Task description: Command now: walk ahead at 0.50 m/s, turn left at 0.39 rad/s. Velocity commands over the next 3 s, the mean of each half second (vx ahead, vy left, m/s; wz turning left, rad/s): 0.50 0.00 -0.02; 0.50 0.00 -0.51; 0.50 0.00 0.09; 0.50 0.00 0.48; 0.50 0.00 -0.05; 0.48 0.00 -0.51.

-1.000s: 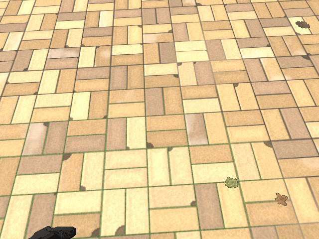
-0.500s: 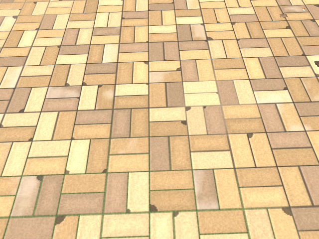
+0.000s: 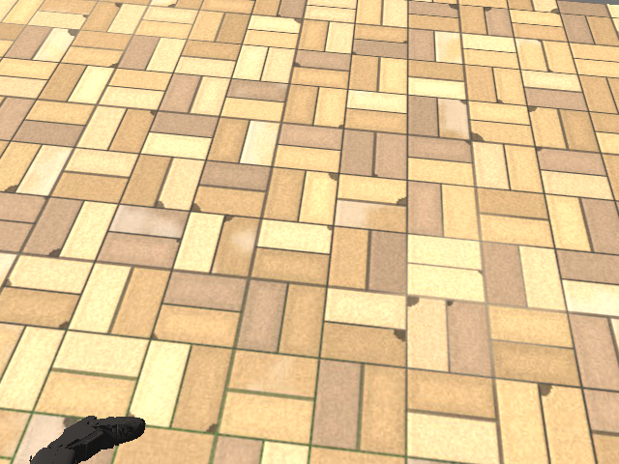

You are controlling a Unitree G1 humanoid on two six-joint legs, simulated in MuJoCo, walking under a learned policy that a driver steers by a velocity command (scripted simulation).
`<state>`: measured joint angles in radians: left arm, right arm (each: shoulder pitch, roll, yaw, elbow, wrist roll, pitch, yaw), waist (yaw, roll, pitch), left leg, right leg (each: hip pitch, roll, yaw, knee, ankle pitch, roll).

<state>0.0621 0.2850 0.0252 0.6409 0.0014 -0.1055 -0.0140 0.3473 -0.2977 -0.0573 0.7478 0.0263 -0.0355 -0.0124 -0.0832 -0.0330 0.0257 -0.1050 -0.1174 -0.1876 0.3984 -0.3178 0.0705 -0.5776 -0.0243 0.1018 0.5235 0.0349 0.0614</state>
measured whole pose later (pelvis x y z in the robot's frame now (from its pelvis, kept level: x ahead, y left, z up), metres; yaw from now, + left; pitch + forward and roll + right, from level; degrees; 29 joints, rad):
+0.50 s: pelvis +0.27 -0.01 +0.00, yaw -3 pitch +2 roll -1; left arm 0.45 0.29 0.06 0.80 -0.03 -0.05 0.01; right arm 0.02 -0.27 -0.02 0.65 0.01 -0.10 0.03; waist 0.12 0.03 0.02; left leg -0.47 0.01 -0.08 0.48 -0.05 -0.02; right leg -0.07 0.05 0.13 0.37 -0.33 -0.02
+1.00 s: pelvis +0.51 -0.05 -0.01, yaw -21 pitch +2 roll +2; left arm 0.07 0.28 0.05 0.60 -0.02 -0.02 -0.06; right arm 0.35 -0.31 -0.08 0.85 0.02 -0.06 0.00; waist -0.10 -0.03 0.04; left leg 0.10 0.03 0.23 0.28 -0.39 -0.05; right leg -0.59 -0.06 -0.03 0.63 -0.11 -0.06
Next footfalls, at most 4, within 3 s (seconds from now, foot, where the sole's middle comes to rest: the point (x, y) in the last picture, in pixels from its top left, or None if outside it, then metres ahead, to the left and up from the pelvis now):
0.06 right None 0.21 -0.13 -0.78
0.54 left None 0.44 0.11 -0.78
1.04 right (385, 375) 0.64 -0.22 -0.78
1.60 left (321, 252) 1.00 -0.11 -0.78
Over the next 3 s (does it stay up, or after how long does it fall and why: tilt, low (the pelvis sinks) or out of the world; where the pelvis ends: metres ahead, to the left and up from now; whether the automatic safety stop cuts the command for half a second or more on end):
stays up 1.57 -0.24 -0.01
